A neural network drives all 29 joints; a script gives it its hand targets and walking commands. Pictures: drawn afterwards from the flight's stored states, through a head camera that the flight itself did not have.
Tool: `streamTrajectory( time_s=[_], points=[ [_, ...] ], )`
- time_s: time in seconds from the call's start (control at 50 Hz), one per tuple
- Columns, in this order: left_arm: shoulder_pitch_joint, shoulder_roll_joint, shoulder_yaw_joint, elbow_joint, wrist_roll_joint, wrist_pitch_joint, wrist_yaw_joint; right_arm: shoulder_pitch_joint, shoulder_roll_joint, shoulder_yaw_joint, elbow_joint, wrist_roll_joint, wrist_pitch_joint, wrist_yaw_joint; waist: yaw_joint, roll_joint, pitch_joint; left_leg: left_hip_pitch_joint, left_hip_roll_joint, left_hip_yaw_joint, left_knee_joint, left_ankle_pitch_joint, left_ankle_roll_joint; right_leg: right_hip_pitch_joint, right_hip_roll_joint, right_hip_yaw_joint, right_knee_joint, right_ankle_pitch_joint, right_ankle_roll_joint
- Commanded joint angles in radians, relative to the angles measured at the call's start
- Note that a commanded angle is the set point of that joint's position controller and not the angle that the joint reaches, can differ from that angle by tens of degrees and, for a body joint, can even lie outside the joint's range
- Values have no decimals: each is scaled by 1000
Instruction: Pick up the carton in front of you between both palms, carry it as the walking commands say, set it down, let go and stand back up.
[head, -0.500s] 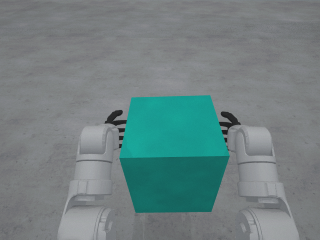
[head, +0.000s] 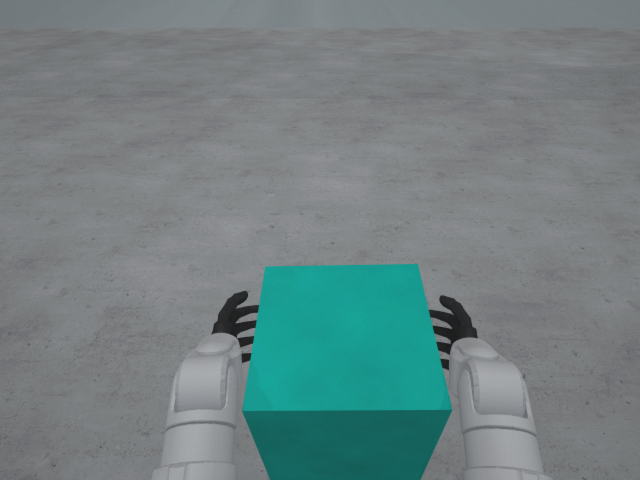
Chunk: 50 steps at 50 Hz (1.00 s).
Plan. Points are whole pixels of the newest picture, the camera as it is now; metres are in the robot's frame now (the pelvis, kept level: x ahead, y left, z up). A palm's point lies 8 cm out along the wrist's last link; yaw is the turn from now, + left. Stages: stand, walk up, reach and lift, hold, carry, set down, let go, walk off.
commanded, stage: carry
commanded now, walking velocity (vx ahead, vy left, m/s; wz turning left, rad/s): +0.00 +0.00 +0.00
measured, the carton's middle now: (342, 377) +0.29 +0.00 -0.02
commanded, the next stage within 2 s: hold in 0.50 s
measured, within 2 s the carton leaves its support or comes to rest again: neither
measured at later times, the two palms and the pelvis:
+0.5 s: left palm (225, 357) +0.28 +0.15 +0.05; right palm (462, 361) +0.28 -0.15 +0.04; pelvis -0.01 +0.00 +0.00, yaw +0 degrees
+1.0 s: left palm (239, 320) +0.33 +0.14 +0.05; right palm (458, 327) +0.33 -0.16 +0.05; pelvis +0.04 -0.01 +0.01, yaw -1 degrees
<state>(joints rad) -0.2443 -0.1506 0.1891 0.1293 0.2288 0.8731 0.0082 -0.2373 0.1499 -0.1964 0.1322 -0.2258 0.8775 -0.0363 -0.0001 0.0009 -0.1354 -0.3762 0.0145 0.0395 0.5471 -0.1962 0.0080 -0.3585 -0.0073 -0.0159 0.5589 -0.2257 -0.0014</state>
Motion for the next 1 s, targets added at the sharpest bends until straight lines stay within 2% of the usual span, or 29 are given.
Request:
streamTrajectory(
  time_s=[0.0, 0.1, 0.2, 0.28, 0.48, 0.5, 0.52, 0.54, 0.58, 0.62, 0.72, 0.78, 0.86, 0.9, 0.98],
  points=[
    [-442, -889, -553, -11, -232, -78, -216, -506, 879, 567, -39, 258, -85, 244, 1, -1, -217, 90, 105, -100, -104, -22, 17, 42, -105, 91, -114, -9, -29],
    [-396, -882, -474, 74, -184, -163, -218, -454, 869, 492, 46, 206, -171, 247, 0, -1, -195, 78, 105, -106, -117, -56, 10, 19, -106, 94, -127, -49, -29],
    [-427, -920, -495, 82, -199, -215, -223, -480, 903, 511, 51, 212, -227, 252, 1, -1, -190, 70, 102, -112, -127, -97, 8, 8, -104, 98, -137, -92, -27],
    [-444, -920, -545, 45, -229, -198, -217, -495, 904, 559, 11, 241, -213, 245, 0, 0, -207, 74, 102, -115, -132, -110, 9, 13, -102, 97, -135, -98, -23],
    [-405, -886, -514, 57, -205, -176, -212, -458, 876, 535, 23, 220, -190, 237, 0, -1, -191, 68, 100, -110, -124, -76, 5, 13, -104, 96, -132, -67, -24],
    [-441, -949, -535, 71, -212, -170, -237, -510, 957, 540, 21, 224, -184, 268, 5, -35, -141, 261, -95, -108, -150, -162, 20, 186, 99, 82, -176, -107, -18],
    [-493, -990, -548, 64, -229, -182, -260, -551, 984, 555, 39, 223, -194, 290, 7, -21, -129, 251, -77, -134, -159, -243, 27, 144, 81, 111, -172, -183, -26],
    [-528, -1012, -543, 80, -226, -188, -278, -573, 1008, 548, 64, 218, -205, 309, 12, -7, -122, 238, -70, -139, -166, -274, 30, 159, 78, 118, -161, -207, -26],
    [-569, -1035, -539, 115, -233, -197, -301, -599, 1027, 528, 103, 218, -219, 332, 7, 9, -88, 207, -55, -152, -188, -289, 28, 187, 75, 129, -154, -201, -25],
    [-576, -1040, -518, 153, -225, -198, -308, -608, 1029, 507, 144, 218, -223, 334, 1, 8, -54, 221, -52, -158, -186, -257, 22, 183, 64, 141, -167, -189, -30],
    [-518, -994, -427, 232, -173, -180, -296, -583, 983, 446, 205, 194, -205, 318, 14, -14, 24, 316, -70, -131, -177, -83, 9, 159, 48, 137, -233, -109, -35],
    [-493, -971, -404, 230, -159, -173, -283, -571, 962, 431, 193, 188, -196, 307, 17, -5, 13, 358, -71, -131, -187, 24, 9, 200, 54, 126, -235, 7, -28],
    [-465, -958, -420, 172, -168, -178, -268, -530, 951, 444, 142, 193, -196, 293, 12, 1, -61, 402, -74, -137, -188, 191, 5, 284, 68, 122, -219, 200, -14],
    [-469, -945, -407, 170, -163, -189, -262, -522, 939, 427, 149, 179, -207, 285, 8, -1, -61, 399, -78, -136, -183, 209, 4, 290, 71, 121, -211, 229, -13],
    [-535, -919, -321, 246, -117, -243, -258, -569, 917, 336, 238, 118, -259, 276, 4, -7, -24, 341, -83, -125, -150, 145, 7, 235, 78, 119, -183, 167, -21]
  ],
)
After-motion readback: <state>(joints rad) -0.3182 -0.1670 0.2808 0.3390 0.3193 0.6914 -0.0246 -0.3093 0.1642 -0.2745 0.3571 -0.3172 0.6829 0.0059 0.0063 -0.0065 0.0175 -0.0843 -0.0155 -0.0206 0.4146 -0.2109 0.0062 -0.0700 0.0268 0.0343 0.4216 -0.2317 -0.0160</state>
